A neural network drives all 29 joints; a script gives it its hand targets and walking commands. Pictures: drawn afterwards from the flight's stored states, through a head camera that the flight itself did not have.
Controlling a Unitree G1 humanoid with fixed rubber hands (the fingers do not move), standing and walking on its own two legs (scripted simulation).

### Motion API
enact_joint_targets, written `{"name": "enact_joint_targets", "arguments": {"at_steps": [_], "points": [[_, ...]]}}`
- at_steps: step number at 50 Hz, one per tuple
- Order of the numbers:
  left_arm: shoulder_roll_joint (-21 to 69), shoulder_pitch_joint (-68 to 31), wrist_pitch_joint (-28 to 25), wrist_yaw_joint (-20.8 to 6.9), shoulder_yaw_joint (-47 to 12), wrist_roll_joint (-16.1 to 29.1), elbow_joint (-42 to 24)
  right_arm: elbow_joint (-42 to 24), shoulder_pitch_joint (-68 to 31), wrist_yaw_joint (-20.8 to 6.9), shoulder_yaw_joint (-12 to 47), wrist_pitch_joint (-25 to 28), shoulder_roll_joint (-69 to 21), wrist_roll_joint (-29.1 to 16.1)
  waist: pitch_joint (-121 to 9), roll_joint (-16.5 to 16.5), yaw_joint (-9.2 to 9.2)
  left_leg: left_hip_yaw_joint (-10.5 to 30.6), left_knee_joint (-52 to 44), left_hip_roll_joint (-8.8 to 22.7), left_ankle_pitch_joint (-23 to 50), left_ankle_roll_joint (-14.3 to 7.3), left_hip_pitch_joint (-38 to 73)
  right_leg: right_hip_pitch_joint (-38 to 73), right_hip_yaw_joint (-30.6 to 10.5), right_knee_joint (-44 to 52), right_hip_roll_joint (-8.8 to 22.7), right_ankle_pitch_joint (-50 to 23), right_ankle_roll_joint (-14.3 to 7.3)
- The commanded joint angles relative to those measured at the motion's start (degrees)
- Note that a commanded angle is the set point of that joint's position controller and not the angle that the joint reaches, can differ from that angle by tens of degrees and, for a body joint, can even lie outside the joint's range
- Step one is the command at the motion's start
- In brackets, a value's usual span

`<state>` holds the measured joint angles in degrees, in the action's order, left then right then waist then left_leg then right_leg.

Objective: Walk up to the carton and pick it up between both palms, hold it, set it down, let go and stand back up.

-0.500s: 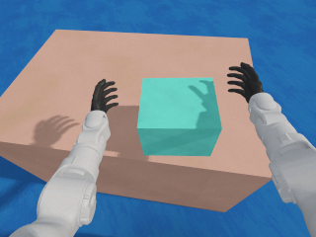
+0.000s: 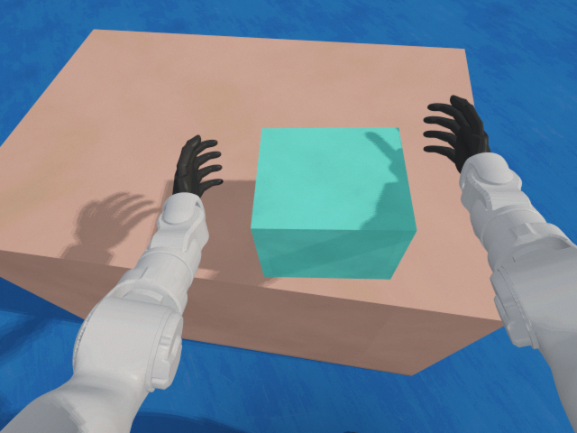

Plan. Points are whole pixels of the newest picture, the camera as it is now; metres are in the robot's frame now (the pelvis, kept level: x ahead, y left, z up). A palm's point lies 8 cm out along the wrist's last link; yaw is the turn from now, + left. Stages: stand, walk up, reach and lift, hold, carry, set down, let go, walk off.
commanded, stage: reach and lift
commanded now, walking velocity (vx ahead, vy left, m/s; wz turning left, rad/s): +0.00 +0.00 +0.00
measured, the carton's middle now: (328, 205) +0.47 +0.01 -0.04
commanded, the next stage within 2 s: none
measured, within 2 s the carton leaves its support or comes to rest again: neither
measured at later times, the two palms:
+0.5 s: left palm (205, 224) +0.41 +0.20 -0.02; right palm (432, 194) +0.48 -0.16 +0.00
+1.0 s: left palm (215, 216) +0.41 +0.18 +0.00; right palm (420, 193) +0.47 -0.13 +0.01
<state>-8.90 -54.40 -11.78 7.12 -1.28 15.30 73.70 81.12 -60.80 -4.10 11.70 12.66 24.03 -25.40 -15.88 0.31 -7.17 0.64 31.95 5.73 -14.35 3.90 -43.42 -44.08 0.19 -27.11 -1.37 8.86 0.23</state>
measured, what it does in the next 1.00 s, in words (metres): stands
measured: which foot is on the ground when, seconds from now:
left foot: down 0.00-1.00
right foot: down 0.00-1.00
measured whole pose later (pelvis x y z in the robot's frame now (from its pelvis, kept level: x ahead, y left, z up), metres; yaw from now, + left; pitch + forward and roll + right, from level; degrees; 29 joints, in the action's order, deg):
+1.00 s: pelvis -0.02 +0.00 -0.02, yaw +0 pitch +31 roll -1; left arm -2.3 -56.4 -21.6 10.4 10.0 5.8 78.7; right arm 83.2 -61.2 1.9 -5.7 18.9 14.3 -6.7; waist -16.3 1.0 -7.5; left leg 0.2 40.7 5.2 -16.6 3.4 -54.8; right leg -56.1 -0.3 -37.3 -0.8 11.9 0.6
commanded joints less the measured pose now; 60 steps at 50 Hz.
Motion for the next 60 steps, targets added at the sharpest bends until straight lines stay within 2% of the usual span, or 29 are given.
{"name": "enact_joint_targets", "arguments": {"at_steps": [1,4,6,10,11,12,15,20,21,24,27,28,29,32,34,38,43,44,45,47,48,49,50,52,53,54,56,57,60], "points": [[-9.1,-24.2,-6.9,-1.1,1.7,-2.0,-5.9,-5.9,-25.3,0.6,-1.7,5.1,7.8,1.8,-36.0,-4.3,1.34,-5.4,1.3,-5.0,27.1,1.2,11.4,28.4,2.7,-5.2,-1.4,-30.4,1.7],[-10.1,-24.9,-9.5,-0.9,3.8,-0.6,-5.0,-10.6,-27.8,1.2,-2.0,6.8,6.4,3.2,-40.0,-9.2,0.17,-7.0,2.5,-5.4,21.6,0.2,4.1,29.7,1.9,-7.9,-1.6,-25.5,2.5],[-9.5,-25.4,-11.2,-0.6,2.8,-1.0,-1.4,-7.5,-27.7,0.9,-2.9,7.7,5.3,4.0,-39.1,-5.2,0.16,-7.1,2.7,-5.4,22.0,0.4,3.4,27.5,2.1,-8.6,-1.0,-25.1,1.8],[-7.4,-28.8,-14.1,0.4,0.0,2.1,-2.5,-8.2,-29.9,1.2,-4.8,9.8,3.7,4.9,-45.2,-3.8,0.74,-6.6,6.9,-5.0,23.9,1.4,6.4,18.5,3.7,-10.3,-2.5,-18.8,1.4],[-7.6,-29.9,-14.0,0.6,-0.2,2.7,-2.1,-7.0,-31.1,1.5,-6.9,9.7,6.4,6.2,-47.5,-4.3,2.1,-7.0,7.7,-5.1,22.7,1.7,6.5,16.3,4.2,-11.0,-2.9,-17.6,1.3],[-7.4,-28.4,-14.1,0.7,-0.2,2.9,0.4,-7.2,-30.3,1.3,-5.8,9.8,6.2,5.6,-47.2,-4.9,1.02,-6.5,8.4,-5.3,23.4,1.7,5.6,16.5,3.9,-11.8,-2.6,-18.8,1.3],[-7.0,-27.2,-14.7,0.0,0.7,1.2,2.0,-5.7,-29.0,1.9,-6.6,11.4,7.0,7.0,-51.3,-6.0,1.63,-6.9,11.2,-5.2,26.1,1.7,3.8,16.5,3.8,-13.8,-2.9,-25.3,1.4],[-7.1,-27.6,-15.2,-0.7,1.2,0.6,0.9,-4.3,-29.4,1.4,-5.8,12.2,4.1,6.6,-49.4,-4.7,0.6,-7.1,11.5,-5.3,25.6,1.7,3.0,17.3,3.8,-14.5,-2.8,-24.3,1.7],[-5.7,-26.1,-15.3,-0.6,1.4,0.8,0.1,-6.5,-30.1,1.5,-5.8,12.6,4.3,6.8,-51.8,-8.0,0.88,-7.2,11.6,-5.1,26.2,1.4,2.5,17.4,3.7,-14.8,-3.4,-25.6,2.2],[-5.4,-26.5,-15.3,-0.2,2.2,0.0,-2.3,-7.4,-29.5,2.1,-7.5,12.9,3.9,8.3,-53.1,-5.4,0.28,-7.3,12.1,-5.5,26.1,2.0,2.2,19.9,3.1,-15.8,-3.4,-26.1,2.1],[-4.1,-27.1,-15.0,-0.4,2.8,-1.3,-3.4,-5.9,-27.7,1.9,-8.3,12.6,2.9,8.8,-50.9,-4.6,1.93,-6.7,12.4,-5.4,26.6,2.0,4.8,18.3,4.6,-15.0,-3.4,-24.6,1.9],[-2.4,-26.1,-14.9,0.2,3.4,-2.3,-3.9,-6.2,-29.2,2.0,-8.8,12.5,0.8,10.4,-50.0,-5.8,0.36,-7.1,12.1,-5.4,25.9,1.8,4.0,17.5,4.6,-14.8,-3.7,-22.4,2.2],[-2.4,-28.0,-15.1,0.8,4.0,-2.5,-5.2,-7.9,-30.8,2.0,-10.0,12.3,1.2,10.7,-50.4,-7.4,0.59,-6.9,11.2,-5.3,24.2,1.4,5.2,15.4,4.4,-14.0,-3.9,-21.0,2.2],[-1.6,-27.3,-15.2,0.8,4.4,-2.5,-3.6,-8.2,-30.6,2.1,-9.9,12.0,-0.1,11.4,-50.5,-5.3,-0.21,-7.7,11.3,-5.2,24.3,1.4,2.3,19.6,3.0,-15.6,-3.0,-21.9,1.8],[-1.0,-25.6,-14.1,1.4,6.3,-4.3,-4.4,-5.4,-29.6,2.5,-10.5,11.8,0.7,11.6,-46.9,-6.1,-0.04,-7.1,11.4,-5.3,25.9,1.4,3.6,18.8,3.5,-14.5,-4.1,-22.0,1.8],[-0.1,-26.0,-13.0,1.4,8.2,-6.8,-3.9,-9.0,-29.5,3.5,-11.4,10.6,-5.6,13.5,-43.7,-10.1,-0.56,-7.6,9.1,-5.8,19.4,0.0,-1.4,24.6,1.9,-13.3,-2.8,-20.5,2.0],[2.5,-27.0,-13.4,2.3,10.1,-9.2,-5.0,-10.5,-29.7,4.3,-13.4,9.8,-7.5,17.5,-44.3,-8.1,-1.15,-7.2,8.4,-5.7,22.1,-0.4,-0.7,25.1,2.1,-13.0,-2.3,-22.3,1.6],[1.9,-29.4,-13.8,2.4,9.4,-9.3,-5.1,-9.1,-30.5,4.2,-14.6,10.2,-6.5,17.8,-45.1,-5.9,0.17,-7.5,8.2,-5.7,23.2,0.6,3.5,22.8,3.1,-12.0,-3.0,-20.8,1.4],[2.3,-28.3,-13.2,2.3,9.8,-10.2,-3.4,-6.3,-29.4,4.3,-14.3,9.5,-6.4,18.0,-41.9,-5.7,0.03,-7.6,8.8,-5.5,23.6,0.4,3.4,21.0,3.1,-11.9,-2.8,-20.4,1.0],[4.7,-26.9,-13.4,2.4,9.4,-10.1,-7.2,-9.7,-28.9,4.8,-17.5,9.9,-8.1,19.9,-45.2,-6.8,1.64,-7.8,8.8,-5.6,24.4,0.6,7.4,20.4,3.3,-11.3,-3.0,-21.9,1.4],[5.4,-27.7,-13.2,2.3,10.8,-11.0,-5.9,-9.4,-28.6,4.4,-16.5,9.7,-9.0,19.9,-42.9,-5.7,0.32,-7.3,8.7,-5.7,25.0,0.8,7.5,20.7,3.9,-10.9,-2.9,-21.1,1.3],[5.5,-29.7,-13.6,2.5,10.4,-11.2,-6.3,-9.5,-31.8,4.7,-19.2,9.8,-8.4,21.8,-45.9,-5.2,0.76,-7.8,9.1,-5.6,24.0,0.6,6.3,20.2,3.5,-10.7,-2.8,-20.3,1.4],[5.7,-29.1,-13.4,2.0,10.4,-10.3,-5.2,-10.5,-29.5,4.6,-17.9,9.3,-11.3,21.7,-42.1,-7.9,0.45,-7.1,7.8,-5.7,21.3,-0.1,4.4,21.1,3.3,-10.4,-2.4,-18.8,2.1],[7.5,-30.4,-13.1,2.5,9.6,-12.0,-7.3,-10.6,-30.2,4.0,-22.3,9.3,-10.3,24.7,-44.0,-3.2,1.84,-7.1,6.7,-5.5,22.6,0.6,9.2,19.5,4.1,-9.4,-2.4,-17.7,1.2],[7.4,-28.6,-13.4,2.5,10.2,-12.9,-7.0,-8.9,-28.5,4.2,-22.4,8.9,-11.2,26.2,-44.1,-4.8,1.31,-7.2,7.0,-5.5,24.7,0.9,11.7,18.9,4.1,-8.6,-2.9,-18.3,0.7],[12.0,-28.7,-13.5,1.2,10.3,-13.3,-6.2,-10.4,-29.6,3.1,-22.6,9.7,-15.7,27.0,-43.4,-5.1,2.0,-7.3,6.9,-5.7,25.1,0.9,12.2,19.5,4.7,-8.3,-2.8,-20.6,1.3],[15.6,-29.7,-13.6,-0.1,12.2,-16.2,-6.4,-8.8,-28.2,1.6,-24.5,9.2,-21.3,30.9,-40.4,-4.4,0.87,-7.4,5.5,-5.8,22.9,0.5,10.7,22.9,4.0,-7.9,-1.6,-19.0,0.8],[19.1,-29.3,-13.6,-1.0,13.1,-18.2,-7.3,-8.1,-27.4,0.8,-26.2,9.2,-24.7,34.1,-40.5,-5.1,2.44,-7.0,4.4,-5.8,24.8,0.4,13.1,22.6,4.9,-7.3,-2.0,-20.9,0.8],[33.4,-28.9,-15.2,-4.1,13.4,-24.1,-6.6,-8.6,-27.4,-3.0,-29.8,11.7,-39.1,44.0,-39.3,-1.6,2.04,-7.7,3.3,-5.2,26.6,0.5,18.8,19.4,6.8,-5.2,-1.5,-18.1,-1.0]]}}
